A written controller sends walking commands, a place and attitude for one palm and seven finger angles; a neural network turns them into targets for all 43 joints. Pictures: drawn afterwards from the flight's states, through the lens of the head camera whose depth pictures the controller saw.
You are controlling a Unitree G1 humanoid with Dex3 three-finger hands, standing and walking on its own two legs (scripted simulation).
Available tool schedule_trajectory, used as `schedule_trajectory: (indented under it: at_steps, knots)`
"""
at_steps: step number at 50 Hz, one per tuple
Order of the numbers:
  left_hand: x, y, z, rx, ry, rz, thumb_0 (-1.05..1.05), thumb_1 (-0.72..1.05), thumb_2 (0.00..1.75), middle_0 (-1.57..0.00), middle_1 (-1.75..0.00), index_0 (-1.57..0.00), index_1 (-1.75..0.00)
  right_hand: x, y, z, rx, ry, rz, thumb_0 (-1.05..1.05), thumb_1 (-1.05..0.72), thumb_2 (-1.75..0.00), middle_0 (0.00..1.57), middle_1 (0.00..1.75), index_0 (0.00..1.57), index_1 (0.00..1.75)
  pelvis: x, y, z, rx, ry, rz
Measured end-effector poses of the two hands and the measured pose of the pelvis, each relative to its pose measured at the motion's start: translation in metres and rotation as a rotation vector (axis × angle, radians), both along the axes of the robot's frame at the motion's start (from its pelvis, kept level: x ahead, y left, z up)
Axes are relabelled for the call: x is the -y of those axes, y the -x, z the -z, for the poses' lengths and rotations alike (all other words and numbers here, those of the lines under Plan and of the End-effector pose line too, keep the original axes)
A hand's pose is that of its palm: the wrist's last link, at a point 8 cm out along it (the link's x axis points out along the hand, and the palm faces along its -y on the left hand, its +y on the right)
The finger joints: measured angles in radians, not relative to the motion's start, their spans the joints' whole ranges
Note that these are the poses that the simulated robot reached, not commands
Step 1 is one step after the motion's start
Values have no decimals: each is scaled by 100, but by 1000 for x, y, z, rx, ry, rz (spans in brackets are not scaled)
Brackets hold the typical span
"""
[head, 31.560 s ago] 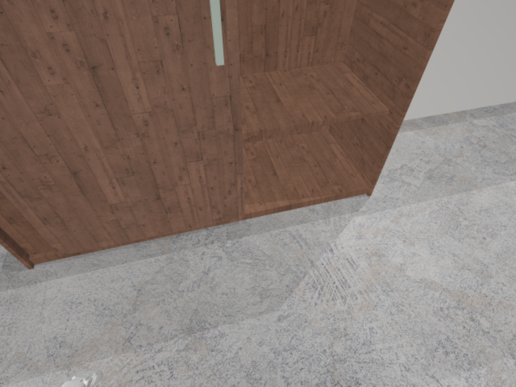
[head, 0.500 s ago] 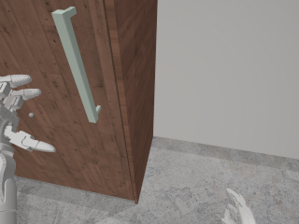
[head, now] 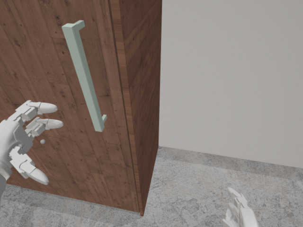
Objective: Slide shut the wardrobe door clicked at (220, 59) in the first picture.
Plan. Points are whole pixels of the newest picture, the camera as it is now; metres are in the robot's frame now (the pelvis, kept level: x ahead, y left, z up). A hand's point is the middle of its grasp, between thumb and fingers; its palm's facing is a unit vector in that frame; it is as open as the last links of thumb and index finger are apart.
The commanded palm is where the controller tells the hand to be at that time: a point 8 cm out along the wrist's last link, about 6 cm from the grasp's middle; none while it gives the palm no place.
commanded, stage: draw the hand back to the body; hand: left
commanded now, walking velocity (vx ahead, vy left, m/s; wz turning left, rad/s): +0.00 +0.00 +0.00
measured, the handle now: (91, 84) +0.38 +0.21 +0.22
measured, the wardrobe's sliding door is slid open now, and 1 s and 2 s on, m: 0.00 0.00 0.00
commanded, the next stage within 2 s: step back with the hand held close in 1.36 s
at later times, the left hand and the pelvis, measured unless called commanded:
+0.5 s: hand (35, 148) +0.20 +0.27 +0.18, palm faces +0.47 -0.83 -0.30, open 13.4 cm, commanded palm +0.15 +0.30 +0.19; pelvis +0.00 +0.00 +0.01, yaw -1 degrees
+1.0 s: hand (46, 147) +0.21 +0.26 +0.17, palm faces +0.43 -0.83 -0.37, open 8.6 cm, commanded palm +0.16 +0.29 +0.18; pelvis +0.01 +0.00 +0.01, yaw -2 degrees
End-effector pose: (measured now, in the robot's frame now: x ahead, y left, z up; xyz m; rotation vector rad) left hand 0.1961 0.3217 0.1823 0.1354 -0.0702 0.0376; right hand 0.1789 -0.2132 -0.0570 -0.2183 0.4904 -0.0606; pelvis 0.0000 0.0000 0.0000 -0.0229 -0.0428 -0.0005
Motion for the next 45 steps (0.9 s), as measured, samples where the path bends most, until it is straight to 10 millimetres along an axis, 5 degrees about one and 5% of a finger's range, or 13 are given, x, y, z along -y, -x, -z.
schedule_trajectory:
  at_steps: [6, 15, 18, 26, 34, 45]
  knots:
    - [-1, 6, -10, 31, 33, 11, -1, -55, 20, -25, -115, -26, -115, -4, -9, -15, 70, -24, -23, 1, -91, -90, 21, 30, 21, 30, -1, -1, -2, 15, 0, 6]
    - [8, 18, 3, -15, 36, -25, -1, -52, 22, -25, -114, -25, -113, -3, -11, -21, 85, -19, -35, 1, -91, -90, 21, 30, 21, 30, 1, 1, -4, 27, 0, 4]
    - [7, 25, -7, 52, -116, -191, -1, -46, 25, -25, -110, -25, -110, -2, -8, -21, 76, 2, -45, 1, -91, -90, 21, 30, 21, 30, 3, 2, -5, 27, 2, 7]
    - [12, 39, -4, 152, -225, -429, -1, -23, 36, -24, -97, -25, -96, 6, 10, -1, -59, 18, -8, 1, -91, -90, 21, 30, 21, 30, 2, 4, -8, 25, -4, 13]
    - [17, 32, -4, 156, -275, -425, 0, 4, 49, -23, -80, -24, -80, 11, 21, 12, -137, 14, 40, 1, -91, -90, 21, 30, 21, 30, -1, -3, -10, 35, -10, 21]
    - [23, 23, -2, 140, -291, -381, 1, 44, 68, -22, -57, -23, -57, 11, 9, 5, -115, 2, 64, 1, -91, -90, 21, 30, 21, 30, -2, -10, -11, 36, -12, 37]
